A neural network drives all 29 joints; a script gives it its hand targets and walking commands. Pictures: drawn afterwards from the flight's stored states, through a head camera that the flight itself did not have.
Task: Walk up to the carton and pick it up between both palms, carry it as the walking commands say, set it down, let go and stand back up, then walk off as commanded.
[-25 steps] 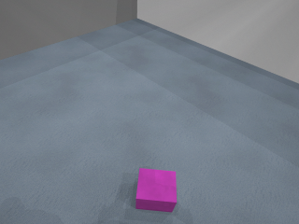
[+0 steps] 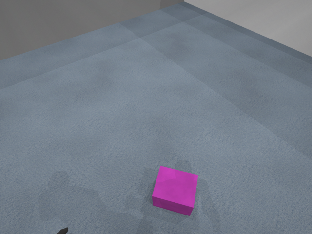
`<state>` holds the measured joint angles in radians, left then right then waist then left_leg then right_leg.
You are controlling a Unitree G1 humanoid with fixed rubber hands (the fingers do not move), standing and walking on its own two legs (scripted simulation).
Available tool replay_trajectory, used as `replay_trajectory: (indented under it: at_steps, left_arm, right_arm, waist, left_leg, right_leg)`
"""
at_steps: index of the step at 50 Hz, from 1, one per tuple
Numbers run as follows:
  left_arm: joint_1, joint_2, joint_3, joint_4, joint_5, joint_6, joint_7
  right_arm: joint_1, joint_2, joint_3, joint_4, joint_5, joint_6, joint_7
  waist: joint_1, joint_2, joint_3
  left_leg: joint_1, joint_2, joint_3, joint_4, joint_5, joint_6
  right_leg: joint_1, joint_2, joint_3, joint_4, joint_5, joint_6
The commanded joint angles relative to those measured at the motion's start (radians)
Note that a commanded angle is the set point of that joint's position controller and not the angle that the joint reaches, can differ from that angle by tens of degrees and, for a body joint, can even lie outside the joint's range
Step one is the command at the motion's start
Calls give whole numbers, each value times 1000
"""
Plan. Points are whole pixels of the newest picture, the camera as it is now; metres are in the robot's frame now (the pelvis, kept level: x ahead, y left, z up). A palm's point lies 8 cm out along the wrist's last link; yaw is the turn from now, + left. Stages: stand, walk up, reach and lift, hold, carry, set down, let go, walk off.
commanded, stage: walk off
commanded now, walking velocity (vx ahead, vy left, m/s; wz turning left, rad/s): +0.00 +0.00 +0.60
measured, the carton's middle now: (174, 190) +0.47 -0.12 -0.68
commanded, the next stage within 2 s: none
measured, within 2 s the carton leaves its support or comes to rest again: neither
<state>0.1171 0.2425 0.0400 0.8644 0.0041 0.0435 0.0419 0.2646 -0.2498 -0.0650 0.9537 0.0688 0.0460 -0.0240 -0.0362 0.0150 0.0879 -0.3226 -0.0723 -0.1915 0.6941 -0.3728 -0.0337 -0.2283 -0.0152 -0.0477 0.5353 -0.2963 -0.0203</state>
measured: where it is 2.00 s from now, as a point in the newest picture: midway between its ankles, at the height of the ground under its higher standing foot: outside the picture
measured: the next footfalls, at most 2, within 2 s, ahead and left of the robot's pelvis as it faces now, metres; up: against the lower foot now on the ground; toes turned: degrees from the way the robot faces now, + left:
left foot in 0.56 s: +0.06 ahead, +0.14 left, +0.00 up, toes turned +22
right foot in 1.04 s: +0.10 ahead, -0.12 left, +0.00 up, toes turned +27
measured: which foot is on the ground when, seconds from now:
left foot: up 0.00-0.54, down 0.56-1.00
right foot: down 0.00-0.56, up 0.58-1.00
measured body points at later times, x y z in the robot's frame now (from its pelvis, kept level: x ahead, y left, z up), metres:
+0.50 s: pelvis +0.01 -0.01 -0.01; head +0.04 +0.00 +0.44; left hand +0.04 +0.27 -0.14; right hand +0.14 -0.25 -0.14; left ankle +0.01 +0.13 -0.71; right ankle -0.01 -0.09 -0.74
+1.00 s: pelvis +0.02 -0.03 -0.01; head +0.05 -0.01 +0.44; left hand +0.01 +0.26 -0.13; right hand +0.20 -0.23 -0.14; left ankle +0.02 +0.13 -0.74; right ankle +0.06 -0.14 -0.72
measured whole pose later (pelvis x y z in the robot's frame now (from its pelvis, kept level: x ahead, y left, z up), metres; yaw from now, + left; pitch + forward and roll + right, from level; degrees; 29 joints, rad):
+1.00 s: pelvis +0.02 -0.03 -0.01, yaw +31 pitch +0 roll +0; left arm 0.12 0.25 0.05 0.77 0.01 0.09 0.00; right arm 0.24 -0.24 -0.06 0.87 0.07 0.05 0.01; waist -0.04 -0.01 0.07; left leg -0.39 -0.06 -0.16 0.53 -0.15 0.00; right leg -0.33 -0.04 -0.08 0.77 -0.49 0.03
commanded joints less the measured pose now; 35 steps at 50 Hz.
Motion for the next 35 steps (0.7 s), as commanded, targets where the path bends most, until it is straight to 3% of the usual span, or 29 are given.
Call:
replay_trajectory:
  at_steps: [1,2,3,4,5,7,12,15,17,19,22,25,26,27,28,29,30,31,32,33,35]
  left_arm:
    - [-24,175,39,-98,12,-14,7]
    - [-50,155,32,-103,11,-14,7]
    - [-54,143,31,-104,12,-10,9]
    - [-26,145,32,-99,7,-5,10]
    - [-7,146,32,-93,2,-4,8]
    - [-25,152,35,-109,5,-3,1]
    - [16,156,38,-106,12,-12,5]
    - [48,154,41,-91,15,-14,5]
    - [52,155,45,-84,20,-16,0]
    - [67,165,51,-67,16,-16,-7]
    - [33,180,56,-57,19,-14,-21]
    - [-9,184,60,-59,11,-2,-36]
    - [-16,182,63,-59,6,2,-43]
    - [-23,173,61,-60,4,10,-50]
    - [-32,137,49,-82,10,15,-64]
    - [-86,96,38,-121,23,35,-63]
    - [-124,72,27,-137,23,44,-61]
    - [-99,89,25,-144,19,39,-59]
    - [-105,93,25,-135,19,29,-56]
    - [-127,115,33,-136,26,22,-55]
    - [-113,112,35,-138,29,20,-50]
  right_arm:
    - [16,-176,-57,-84,-112,-10,-2]
    - [48,-149,-52,-68,-107,-1,4]
    - [83,-149,-54,-52,-106,10,9]
    - [113,-139,-50,-42,-107,17,12]
    - [107,-136,-46,-52,-109,20,13]
    - [70,-165,-51,-66,-106,25,16]
    - [-6,-162,-52,-81,-111,32,32]
    - [-66,-130,-43,-111,-108,30,46]
    - [-112,-131,-36,-134,-113,27,51]
    - [-125,-107,-25,-150,-113,19,57]
    - [-70,-77,-9,-157,-106,14,55]
    - [-8,-92,-14,-152,-108,2,44]
    - [45,-109,-20,-141,-112,-4,37]
    - [115,-136,-30,-126,-111,-17,26]
    - [156,-249,-54,-126,-118,-27,13]
    - [173,-285,-54,-119,-117,-32,12]
    - [215,-263,-48,-98,-107,-39,7]
    - [139,-303,-55,-133,-102,-43,-3]
    - [56,-279,-53,-153,-108,-42,-5]
    - [-4,-239,-44,-168,-106,-40,-4]
    - [-4,-204,-37,-179,-106,-43,0]
  waist:
    - [11,-112,-40]
    - [-9,-128,-23]
    - [-25,-171,-35]
    - [-15,-197,-61]
    - [-5,-180,-62]
    - [0,-152,-61]
    - [21,-133,-8]
    - [41,-149,-3]
    - [55,-125,-11]
    - [63,-140,-47]
    - [36,-154,-110]
    - [18,-177,-121]
    - [-8,-139,-132]
    - [-53,-31,-154]
    - [-86,240,-99]
    - [-66,295,-91]
    - [-67,195,-118]
    - [-32,161,-154]
    - [-12,150,-129]
    - [1,106,-109]
    - [-6,56,-162]
  left_leg:
    - [-243,72,59,396,-103,-31]
    - [-268,60,64,426,-42,-37]
    - [-271,52,69,489,-16,-42]
    - [-280,38,92,554,2,-45]
    - [-290,45,96,568,15,-50]
    - [-301,57,144,607,55,-69]
    - [-313,110,182,544,96,-97]
    - [-331,146,194,439,52,-93]
    - [-331,168,208,360,19,-84]
    - [-295,180,220,260,1,-65]
    - [-171,170,249,120,-54,-29]
    - [-71,142,313,35,-33,1]
    - [-3,146,297,-60,36,16]
    - [132,144,235,-199,204,44]
    - [182,344,-143,-322,563,127]
    - [204,426,-437,-352,843,228]
    - [145,410,-417,-363,747,271]
    - [124,387,-416,-397,462,288]
    - [111,365,-393,-415,238,269]
    - [79,330,-330,-421,196,236]
    - [117,285,-246,-392,279,196]
  right_leg:
    - [76,-370,225,-294,154,-48]
    - [97,-298,147,-279,203,-6]
    - [121,-267,78,-257,279,29]
    - [171,-262,40,-240,367,55]
    - [176,-268,14,-232,413,69]
    - [186,-275,-31,-229,402,22]
    - [184,-338,-32,-271,223,-70]
    - [243,-365,-31,-250,274,-110]
    - [276,-394,-35,-228,321,-138]
    - [317,-387,-68,-175,413,-142]
    - [304,-394,-137,-100,542,-121]
    - [238,-405,-175,-31,513,-90]
    - [216,-382,-205,37,462,-63]
    - [113,-312,-248,188,338,-16]
    - [-126,-153,-266,458,-65,53]
    - [-289,14,-86,628,-471,86]
    - [-267,0,57,702,-412,77]
    - [-290,-18,87,710,-332,70]
    - [-325,-37,86,705,-250,68]
    - [-328,-58,92,671,-192,66]
    - [-302,-50,64,609,-133,70]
